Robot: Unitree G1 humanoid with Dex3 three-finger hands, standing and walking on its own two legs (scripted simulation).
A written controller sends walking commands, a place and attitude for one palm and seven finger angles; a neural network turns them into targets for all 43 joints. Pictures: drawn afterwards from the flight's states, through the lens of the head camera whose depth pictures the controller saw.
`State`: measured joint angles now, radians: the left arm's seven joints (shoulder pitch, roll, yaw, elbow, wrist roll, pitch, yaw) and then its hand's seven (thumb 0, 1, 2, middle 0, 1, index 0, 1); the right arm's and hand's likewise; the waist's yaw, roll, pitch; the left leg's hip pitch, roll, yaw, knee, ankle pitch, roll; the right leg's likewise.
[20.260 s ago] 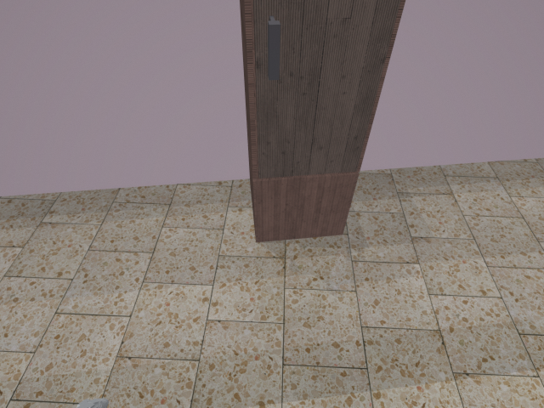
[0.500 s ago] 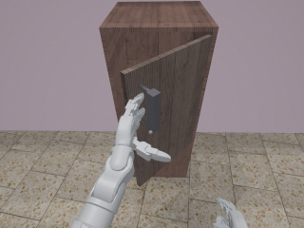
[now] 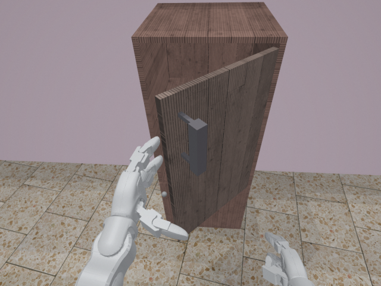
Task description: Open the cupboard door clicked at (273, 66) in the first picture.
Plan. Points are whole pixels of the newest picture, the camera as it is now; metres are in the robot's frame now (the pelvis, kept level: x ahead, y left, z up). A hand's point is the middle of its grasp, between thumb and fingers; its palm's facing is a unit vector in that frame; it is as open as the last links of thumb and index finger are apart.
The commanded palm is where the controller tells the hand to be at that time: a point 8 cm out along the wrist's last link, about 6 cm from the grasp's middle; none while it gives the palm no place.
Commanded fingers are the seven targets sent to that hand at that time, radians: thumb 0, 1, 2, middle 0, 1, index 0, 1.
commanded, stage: slide the hand sideways off the handle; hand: left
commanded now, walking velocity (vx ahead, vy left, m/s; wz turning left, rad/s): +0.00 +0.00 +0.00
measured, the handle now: (190, 143) +0.38 +0.04 +0.14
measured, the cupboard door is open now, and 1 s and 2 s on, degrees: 44 44 44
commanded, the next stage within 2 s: draw the hand back to the body in 0.12 s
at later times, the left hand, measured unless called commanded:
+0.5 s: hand (138, 201) +0.22 +0.11 +0.14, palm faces +0.01 -1.00 -0.05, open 16.3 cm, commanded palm +0.19 +0.17 +0.14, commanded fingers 0.00 -0.50 0.30 -0.15 -0.30 -0.15 -0.30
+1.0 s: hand (82, 209) +0.20 +0.20 +0.14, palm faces +0.27 -0.92 -0.29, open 14.1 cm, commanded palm +0.16 +0.25 +0.16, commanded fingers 0.00 0.20 0.60 -0.17 -0.30 -0.17 -0.30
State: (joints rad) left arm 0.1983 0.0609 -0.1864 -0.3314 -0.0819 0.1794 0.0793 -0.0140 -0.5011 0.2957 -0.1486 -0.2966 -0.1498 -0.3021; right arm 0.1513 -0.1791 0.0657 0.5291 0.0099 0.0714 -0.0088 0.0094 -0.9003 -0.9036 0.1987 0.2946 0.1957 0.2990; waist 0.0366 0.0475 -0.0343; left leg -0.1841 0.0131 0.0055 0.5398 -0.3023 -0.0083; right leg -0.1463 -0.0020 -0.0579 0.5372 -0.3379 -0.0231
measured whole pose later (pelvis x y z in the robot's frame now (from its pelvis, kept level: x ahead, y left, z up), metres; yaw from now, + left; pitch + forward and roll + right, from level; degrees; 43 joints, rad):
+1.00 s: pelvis -0.01 +0.01 +0.01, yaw +0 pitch -5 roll -1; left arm 0.41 0.27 0.12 -0.39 -0.04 -0.08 0.09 -0.01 -0.13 0.46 -0.17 -0.30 -0.17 -0.30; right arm 0.19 -0.21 0.05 0.63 -0.02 -0.11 -0.08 0.01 -0.90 -0.90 0.20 0.29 0.20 0.30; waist 0.06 0.06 0.04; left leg -0.12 0.02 0.01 0.44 -0.24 0.00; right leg -0.06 0.01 -0.06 0.40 -0.25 -0.02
